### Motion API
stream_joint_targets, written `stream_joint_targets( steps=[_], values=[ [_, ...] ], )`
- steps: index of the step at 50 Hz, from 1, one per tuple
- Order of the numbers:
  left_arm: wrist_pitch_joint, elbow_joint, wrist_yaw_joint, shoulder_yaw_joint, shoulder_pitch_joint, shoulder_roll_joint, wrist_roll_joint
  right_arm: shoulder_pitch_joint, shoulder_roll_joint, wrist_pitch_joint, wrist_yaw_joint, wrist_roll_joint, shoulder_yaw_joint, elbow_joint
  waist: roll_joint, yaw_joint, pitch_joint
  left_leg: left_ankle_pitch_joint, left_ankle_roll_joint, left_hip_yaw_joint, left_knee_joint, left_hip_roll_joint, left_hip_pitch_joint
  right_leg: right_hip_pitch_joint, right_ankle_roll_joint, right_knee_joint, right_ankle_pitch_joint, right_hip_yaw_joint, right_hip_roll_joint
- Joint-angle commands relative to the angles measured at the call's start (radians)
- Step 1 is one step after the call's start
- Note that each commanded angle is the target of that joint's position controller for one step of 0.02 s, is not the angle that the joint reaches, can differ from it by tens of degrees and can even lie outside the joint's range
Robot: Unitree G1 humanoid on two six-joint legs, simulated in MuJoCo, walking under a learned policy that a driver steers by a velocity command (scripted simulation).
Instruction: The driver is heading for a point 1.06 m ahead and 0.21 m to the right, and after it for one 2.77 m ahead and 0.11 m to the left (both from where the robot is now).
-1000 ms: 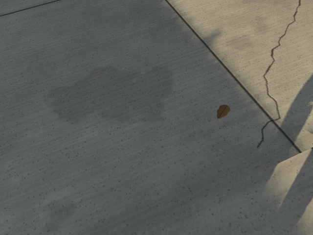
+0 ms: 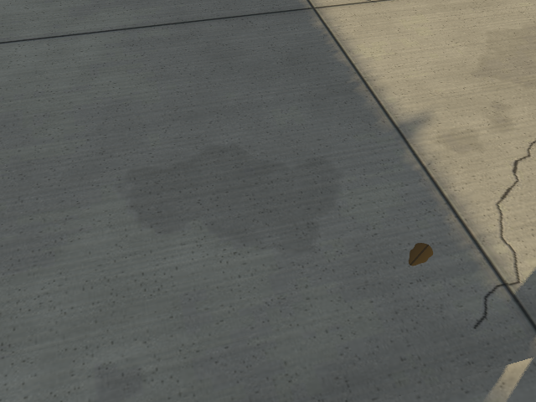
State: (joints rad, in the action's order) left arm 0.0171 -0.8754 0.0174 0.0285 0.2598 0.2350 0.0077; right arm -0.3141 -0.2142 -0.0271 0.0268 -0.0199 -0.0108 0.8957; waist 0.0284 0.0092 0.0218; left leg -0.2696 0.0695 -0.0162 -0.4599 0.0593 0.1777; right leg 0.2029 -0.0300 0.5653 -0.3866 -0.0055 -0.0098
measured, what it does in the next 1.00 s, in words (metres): lifts its right foot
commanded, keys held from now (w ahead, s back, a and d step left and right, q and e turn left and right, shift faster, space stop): no key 0.74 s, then w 0.26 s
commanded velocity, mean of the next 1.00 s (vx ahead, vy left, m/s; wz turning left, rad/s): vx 0.07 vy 0.00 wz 0.00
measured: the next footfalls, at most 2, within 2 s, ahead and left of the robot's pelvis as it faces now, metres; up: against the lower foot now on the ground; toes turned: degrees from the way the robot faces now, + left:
right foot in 1.08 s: +0.14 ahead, -0.15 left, +0.00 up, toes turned -3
left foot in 1.54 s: +0.40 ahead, -0.01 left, +0.00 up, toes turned +4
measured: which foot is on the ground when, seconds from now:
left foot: down 0.00-1.00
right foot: down 0.00-0.86, up 0.88-1.00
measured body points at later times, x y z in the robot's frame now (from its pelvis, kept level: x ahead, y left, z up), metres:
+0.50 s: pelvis +0.03 -0.01 +0.00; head +0.04 -0.01 +0.45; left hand +0.05 +0.23 -0.15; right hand +0.06 -0.25 -0.15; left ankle -0.01 +0.08 -0.74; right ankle -0.01 -0.12 -0.74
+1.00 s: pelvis +0.05 -0.03 +0.00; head +0.05 -0.04 +0.45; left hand +0.07 +0.21 -0.15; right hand -0.03 -0.26 -0.16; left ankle -0.02 +0.08 -0.74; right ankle +0.03 -0.12 -0.71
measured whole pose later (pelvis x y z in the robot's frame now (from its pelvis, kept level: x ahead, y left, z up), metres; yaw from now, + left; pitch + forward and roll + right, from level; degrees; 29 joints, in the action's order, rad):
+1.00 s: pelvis +0.05 -0.03 +0.00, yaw -1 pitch +0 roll +1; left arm -0.02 -1.08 0.00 0.01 0.31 0.18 0.03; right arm -0.43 -0.19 -0.02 0.03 -0.02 -0.04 1.17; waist -0.01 0.03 -0.01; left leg -0.34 0.07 0.01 -0.41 0.05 0.08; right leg 0.32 -0.07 0.77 -0.46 -0.04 0.00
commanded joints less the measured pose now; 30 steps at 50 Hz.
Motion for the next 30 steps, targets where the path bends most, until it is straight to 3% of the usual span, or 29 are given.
stream_joint_targets(
  steps=[1,3,4,5,6,8,11,30],
  values=[
    [-0.012,0.005,0.008,0.0,0.059,0.036,-0.008,0.055,-0.109,-0.012,0.016,0.013,-0.009,-0.031,-0.14,-0.054,-0.07,0.69,0.075,0.185,0.093,-0.223,-0.091,-0.054,0.002,-0.123,0.163,0.006,0.018],
    [-0.015,-0.013,0.011,0.004,0.054,0.083,0.004,0.032,-0.11,-0.006,0.014,0.02,-0.009,-0.011,-0.103,-0.037,-0.071,0.44,0.019,0.142,0.093,-0.157,-0.028,-0.156,0.001,-0.179,0.36,0.061,0.073],
    [-0.012,-0.023,0.01,0.011,0.042,0.121,0.004,0.002,-0.117,0.0,0.012,0.019,-0.015,0.003,-0.041,-0.008,-0.019,0.337,0.014,0.121,0.107,-0.116,-0.024,-0.113,-0.009,-0.142,0.418,0.075,0.092],
    [-0.008,-0.032,0.01,0.01,0.024,0.11,0.0,-0.018,-0.11,0.006,0.014,0.016,-0.015,0.026,0.002,-0.005,0.012,0.328,0.013,0.117,0.112,-0.111,-0.033,-0.086,-0.015,-0.131,0.431,0.076,0.094],
    [-0.007,-0.039,0.012,0.003,0.02,0.081,-0.003,-0.019,-0.106,0.009,0.017,0.013,-0.015,0.044,0.006,-0.012,0.028,0.364,0.011,0.118,0.103,-0.116,-0.048,-0.074,-0.011,-0.142,0.443,0.076,0.096],
    [-0.008,-0.064,0.021,-0.004,0.03,0.064,-0.005,-0.01,-0.103,0.011,0.018,0.015,-0.016,0.061,0.012,-0.013,0.006,0.46,0.011,0.118,0.082,-0.13,-0.097,-0.077,-0.009,-0.156,0.485,0.077,0.096],
    [-0.012,-0.094,0.027,-0.005,0.025,0.067,-0.006,0.004,-0.092,0.012,0.017,0.017,-0.015,0.088,-0.004,-0.008,-0.014,0.488,0.006,0.114,0.084,-0.136,-0.125,-0.101,-0.013,-0.165,0.517,0.078,0.1],
    [-0.01,-0.228,0.034,-0.026,0.05,0.028,0.001,0.029,-0.055,0.028,0.024,0.015,0.0,0.222,-0.022,-0.011,0.028,0.328,-0.005,0.109,0.141,-0.139,-0.105,-0.094,-0.017,-0.223,0.424,0.088,0.104]
  ],
)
